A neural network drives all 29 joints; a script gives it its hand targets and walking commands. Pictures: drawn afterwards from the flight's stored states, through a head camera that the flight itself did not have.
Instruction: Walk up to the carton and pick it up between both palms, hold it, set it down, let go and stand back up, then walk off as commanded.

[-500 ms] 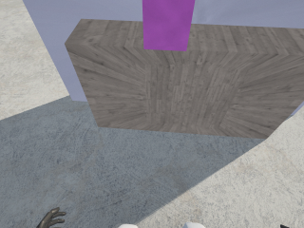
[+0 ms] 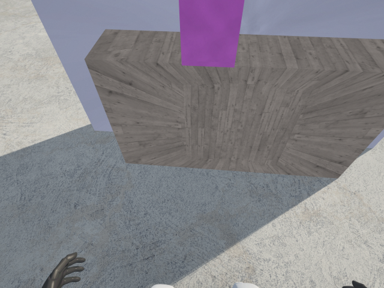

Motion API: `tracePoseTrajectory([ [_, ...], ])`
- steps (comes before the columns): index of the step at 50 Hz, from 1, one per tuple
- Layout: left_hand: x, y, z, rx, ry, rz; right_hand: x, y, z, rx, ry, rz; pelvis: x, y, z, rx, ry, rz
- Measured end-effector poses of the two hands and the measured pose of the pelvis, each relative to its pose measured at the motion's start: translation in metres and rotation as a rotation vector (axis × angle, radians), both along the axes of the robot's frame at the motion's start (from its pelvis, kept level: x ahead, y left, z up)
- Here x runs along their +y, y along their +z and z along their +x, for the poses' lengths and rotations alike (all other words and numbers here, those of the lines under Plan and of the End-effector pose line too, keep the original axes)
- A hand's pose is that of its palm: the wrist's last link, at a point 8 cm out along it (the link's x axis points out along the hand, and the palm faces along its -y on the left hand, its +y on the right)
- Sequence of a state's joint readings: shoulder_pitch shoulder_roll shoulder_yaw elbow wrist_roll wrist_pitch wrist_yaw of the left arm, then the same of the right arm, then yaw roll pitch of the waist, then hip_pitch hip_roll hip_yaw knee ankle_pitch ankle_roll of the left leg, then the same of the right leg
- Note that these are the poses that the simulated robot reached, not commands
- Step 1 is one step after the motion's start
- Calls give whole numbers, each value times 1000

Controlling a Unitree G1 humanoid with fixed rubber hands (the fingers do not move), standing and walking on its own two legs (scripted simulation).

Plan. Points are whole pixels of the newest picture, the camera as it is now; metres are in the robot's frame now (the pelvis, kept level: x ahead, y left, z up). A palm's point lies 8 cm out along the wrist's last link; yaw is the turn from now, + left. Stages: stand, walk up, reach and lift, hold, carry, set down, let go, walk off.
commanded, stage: stand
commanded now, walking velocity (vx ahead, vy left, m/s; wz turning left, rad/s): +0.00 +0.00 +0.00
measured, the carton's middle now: (210, 19) +0.97 -0.01 +0.10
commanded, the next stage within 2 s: none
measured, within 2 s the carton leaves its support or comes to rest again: neither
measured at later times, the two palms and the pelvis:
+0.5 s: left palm out of the picture +0.12 +0.31 -0.07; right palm out of the picture +0.12 -0.31 -0.06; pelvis +0.00 +0.00 +0.00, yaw +0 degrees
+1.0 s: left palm out of the picture +0.11 +0.32 -0.08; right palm out of the picture +0.11 -0.31 -0.06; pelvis +0.00 +0.00 +0.00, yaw +0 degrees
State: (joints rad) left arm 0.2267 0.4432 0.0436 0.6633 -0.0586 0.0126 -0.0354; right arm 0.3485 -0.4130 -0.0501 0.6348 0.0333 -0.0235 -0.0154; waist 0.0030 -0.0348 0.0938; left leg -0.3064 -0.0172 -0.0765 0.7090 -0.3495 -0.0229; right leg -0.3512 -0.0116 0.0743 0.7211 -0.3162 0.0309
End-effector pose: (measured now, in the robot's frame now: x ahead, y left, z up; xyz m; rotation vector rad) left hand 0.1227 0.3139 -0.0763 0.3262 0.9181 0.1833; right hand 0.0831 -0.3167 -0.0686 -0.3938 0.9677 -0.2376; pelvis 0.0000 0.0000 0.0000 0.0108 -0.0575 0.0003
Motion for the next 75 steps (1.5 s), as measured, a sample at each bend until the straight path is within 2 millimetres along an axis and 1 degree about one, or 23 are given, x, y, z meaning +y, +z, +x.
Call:
tracePoseTrajectory([
  [3, -3, 1, -1, -2, -4, 0, 0, -1, 5, -14, 1, 7, 0, 0, -1, 0, 0, 1],
  [15, -1, 3, 2, -11, -1, 2, 3, 5, 28, -66, 15, 9, 0, 1, 3, 7, 0, 0],
  [22, 0, 3, 3, -20, 2, 2, 3, 8, 34, -92, 20, 10, 0, 1, 2, 5, 0, 0],
  [35, 1, 2, -6, -5, 13, 3, 3, 7, 27, -84, 19, 13, 0, 2, -3, 3, 0, 1],
  [59, 3, 1, -11, 17, 23, 5, 3, 6, 24, -71, 17, 16, 0, 3, -4, 7, 0, 1],
  [75, 3, 0, -11, 25, 26, 4, 3, 4, 23, -58, 16, 18, 0, 4, -3, 11, 0, 1],
])
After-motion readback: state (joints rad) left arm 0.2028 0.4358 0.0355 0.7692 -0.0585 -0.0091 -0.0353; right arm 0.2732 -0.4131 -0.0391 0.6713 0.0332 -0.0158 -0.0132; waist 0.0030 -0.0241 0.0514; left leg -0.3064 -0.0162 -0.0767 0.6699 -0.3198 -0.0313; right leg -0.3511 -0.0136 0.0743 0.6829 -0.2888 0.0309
